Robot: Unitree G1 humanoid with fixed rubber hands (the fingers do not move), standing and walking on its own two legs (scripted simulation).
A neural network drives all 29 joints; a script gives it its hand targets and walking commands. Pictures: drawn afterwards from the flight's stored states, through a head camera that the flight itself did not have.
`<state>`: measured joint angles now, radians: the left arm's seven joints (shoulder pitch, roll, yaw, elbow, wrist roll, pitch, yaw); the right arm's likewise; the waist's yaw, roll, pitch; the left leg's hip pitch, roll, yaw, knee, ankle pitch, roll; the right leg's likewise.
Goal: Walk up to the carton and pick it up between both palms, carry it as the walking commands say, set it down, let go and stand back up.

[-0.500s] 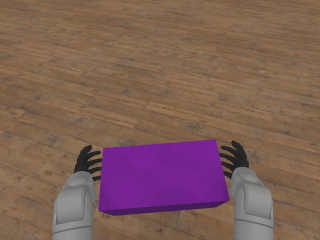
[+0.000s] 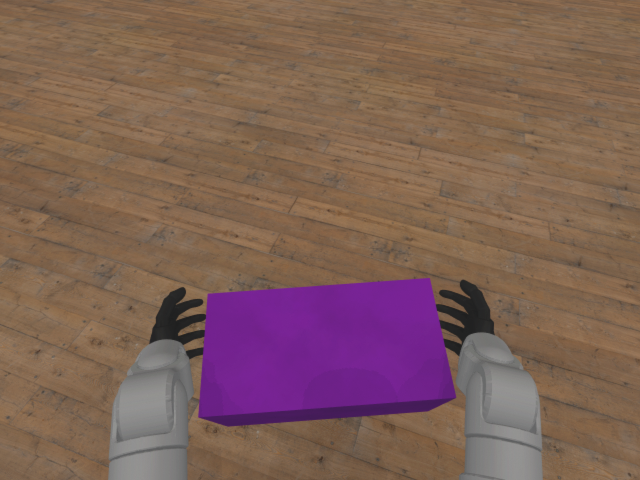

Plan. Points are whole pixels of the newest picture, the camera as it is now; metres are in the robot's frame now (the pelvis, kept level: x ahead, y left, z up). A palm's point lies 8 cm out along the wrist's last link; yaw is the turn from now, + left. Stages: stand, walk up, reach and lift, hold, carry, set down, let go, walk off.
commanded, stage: carry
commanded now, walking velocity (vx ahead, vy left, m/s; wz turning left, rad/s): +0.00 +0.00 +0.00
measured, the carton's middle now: (324, 355) +0.29 -0.01 -0.04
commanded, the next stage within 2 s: hold in 1.14 s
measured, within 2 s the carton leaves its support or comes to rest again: neither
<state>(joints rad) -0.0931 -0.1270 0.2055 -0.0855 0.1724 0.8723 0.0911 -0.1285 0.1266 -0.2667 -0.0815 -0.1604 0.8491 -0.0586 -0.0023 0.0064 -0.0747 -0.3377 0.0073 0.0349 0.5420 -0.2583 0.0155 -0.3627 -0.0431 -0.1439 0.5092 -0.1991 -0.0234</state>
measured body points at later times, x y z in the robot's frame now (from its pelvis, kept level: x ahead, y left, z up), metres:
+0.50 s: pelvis +0.00 +0.00 +0.00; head -0.01 +0.01 +0.45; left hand +0.27 +0.18 +0.02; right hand +0.28 -0.19 +0.03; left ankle +0.01 +0.11 -0.73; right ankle +0.04 -0.11 -0.73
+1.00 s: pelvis +0.00 +0.00 +0.00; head -0.01 +0.00 +0.45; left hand +0.27 +0.19 +0.02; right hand +0.28 -0.19 +0.03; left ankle +0.01 +0.11 -0.73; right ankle +0.04 -0.11 -0.73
